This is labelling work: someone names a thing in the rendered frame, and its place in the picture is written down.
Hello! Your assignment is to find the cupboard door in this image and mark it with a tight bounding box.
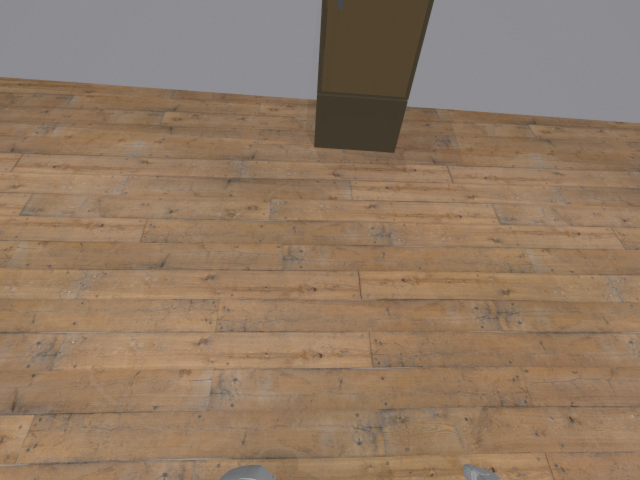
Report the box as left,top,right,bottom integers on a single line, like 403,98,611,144
322,0,429,97

